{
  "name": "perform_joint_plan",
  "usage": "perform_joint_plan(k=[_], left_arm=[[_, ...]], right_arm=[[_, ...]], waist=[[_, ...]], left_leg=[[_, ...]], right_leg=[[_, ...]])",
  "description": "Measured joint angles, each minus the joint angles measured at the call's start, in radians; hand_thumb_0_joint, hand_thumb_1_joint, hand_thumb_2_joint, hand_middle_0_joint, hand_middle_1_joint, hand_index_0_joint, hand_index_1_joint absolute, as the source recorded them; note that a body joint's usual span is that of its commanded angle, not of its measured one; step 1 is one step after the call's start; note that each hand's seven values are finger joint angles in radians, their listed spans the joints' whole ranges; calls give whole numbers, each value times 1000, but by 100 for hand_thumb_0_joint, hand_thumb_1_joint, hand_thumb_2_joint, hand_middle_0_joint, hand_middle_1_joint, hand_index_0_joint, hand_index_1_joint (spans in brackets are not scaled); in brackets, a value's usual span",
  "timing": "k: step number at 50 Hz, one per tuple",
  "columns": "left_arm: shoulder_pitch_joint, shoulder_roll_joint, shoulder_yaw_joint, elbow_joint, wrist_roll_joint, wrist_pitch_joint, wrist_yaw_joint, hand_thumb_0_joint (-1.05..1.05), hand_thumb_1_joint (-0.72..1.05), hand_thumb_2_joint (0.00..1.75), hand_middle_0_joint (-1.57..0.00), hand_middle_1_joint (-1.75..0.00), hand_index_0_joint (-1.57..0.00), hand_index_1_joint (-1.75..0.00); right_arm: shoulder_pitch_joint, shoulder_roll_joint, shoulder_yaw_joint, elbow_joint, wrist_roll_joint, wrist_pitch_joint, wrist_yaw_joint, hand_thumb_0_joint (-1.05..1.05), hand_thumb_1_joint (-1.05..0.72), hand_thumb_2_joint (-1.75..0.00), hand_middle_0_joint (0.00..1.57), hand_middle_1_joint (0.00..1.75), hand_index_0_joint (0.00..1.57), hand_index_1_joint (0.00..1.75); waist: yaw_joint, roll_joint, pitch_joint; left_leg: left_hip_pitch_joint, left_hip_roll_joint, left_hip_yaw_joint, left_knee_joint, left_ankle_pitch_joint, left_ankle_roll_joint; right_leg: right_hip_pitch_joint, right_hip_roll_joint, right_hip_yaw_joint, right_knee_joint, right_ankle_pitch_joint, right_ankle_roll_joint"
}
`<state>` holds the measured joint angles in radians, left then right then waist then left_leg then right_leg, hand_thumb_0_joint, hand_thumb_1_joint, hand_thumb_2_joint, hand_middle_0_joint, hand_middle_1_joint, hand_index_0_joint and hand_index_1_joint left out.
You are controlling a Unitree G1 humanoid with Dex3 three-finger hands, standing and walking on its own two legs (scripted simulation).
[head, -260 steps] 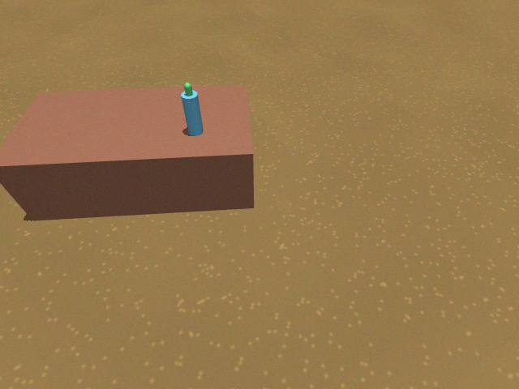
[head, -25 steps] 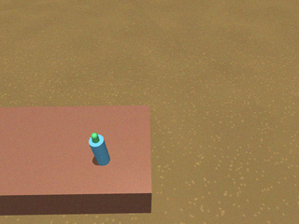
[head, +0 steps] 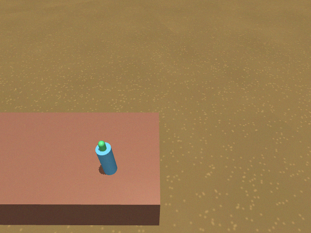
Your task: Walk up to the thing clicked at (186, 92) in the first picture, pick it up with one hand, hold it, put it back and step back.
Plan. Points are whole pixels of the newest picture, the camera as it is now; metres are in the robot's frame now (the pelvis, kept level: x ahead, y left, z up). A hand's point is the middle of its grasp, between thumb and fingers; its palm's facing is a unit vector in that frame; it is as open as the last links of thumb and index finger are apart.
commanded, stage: stand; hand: left
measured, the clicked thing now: (106, 156) +0.51 +0.25 -0.30
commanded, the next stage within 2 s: go down in 2.00 s
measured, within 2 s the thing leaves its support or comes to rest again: neither
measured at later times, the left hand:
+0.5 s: hand out of the picture +0.09 +0.25 -0.15, palm faces -0.02 -0.94 -0.34, open 7.4 cm
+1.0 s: hand out of the picture +0.08 +0.25 -0.15, palm faces -0.03 -0.94 -0.34, open 7.4 cm
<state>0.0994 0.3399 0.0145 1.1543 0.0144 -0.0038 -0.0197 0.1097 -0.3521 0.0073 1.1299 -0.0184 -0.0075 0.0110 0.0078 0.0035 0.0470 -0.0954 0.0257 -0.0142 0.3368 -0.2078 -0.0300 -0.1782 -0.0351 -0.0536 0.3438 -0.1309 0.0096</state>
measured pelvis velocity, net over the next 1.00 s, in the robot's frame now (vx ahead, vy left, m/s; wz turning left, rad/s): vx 0.01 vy -0.01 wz -0.01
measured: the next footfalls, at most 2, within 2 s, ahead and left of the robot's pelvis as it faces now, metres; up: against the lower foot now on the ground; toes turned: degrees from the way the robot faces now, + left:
none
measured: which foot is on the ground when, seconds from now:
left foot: down 0.00-1.00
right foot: down 0.00-1.00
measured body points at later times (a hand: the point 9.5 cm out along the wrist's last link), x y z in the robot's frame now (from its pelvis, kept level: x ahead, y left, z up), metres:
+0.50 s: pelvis +0.01 +0.00 +0.00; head +0.02 -0.01 +0.45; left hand +0.09 +0.30 -0.13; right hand +0.08 -0.30 -0.14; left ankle -0.01 +0.14 -0.75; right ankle +0.04 -0.12 -0.75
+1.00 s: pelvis +0.01 -0.01 +0.00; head +0.02 -0.01 +0.45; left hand +0.08 +0.30 -0.13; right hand +0.08 -0.31 -0.14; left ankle -0.01 +0.14 -0.75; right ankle +0.04 -0.12 -0.75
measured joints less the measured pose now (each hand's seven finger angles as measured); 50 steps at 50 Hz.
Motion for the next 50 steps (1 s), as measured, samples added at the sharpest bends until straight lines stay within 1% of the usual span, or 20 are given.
perform_joint_plan(k=[21, 50], left_arm=[[-11, 7, -12, -14, -3, -6, 7, 1, 90, 90, -21, -30, -20, -30], [6, 8, -11, -13, -4, -3, 5, 1, 90, 90, -21, -30, -20, -30]], right_arm=[[3, -3, 4, -4, 2, 4, -2, 0, -90, -90, 20, 30, 21, 30], [20, -4, 4, -10, 1, 6, -2, 0, -90, -90, 20, 30, 21, 30]], waist=[[-7, 8, -1], [-6, 7, 4]], left_leg=[[30, 4, -1, -22, -4, -4], [32, 13, 3, -22, -4, -10]], right_leg=[[22, 4, -3, -5, -14, -3], [21, 13, 2, -3, -12, -10]])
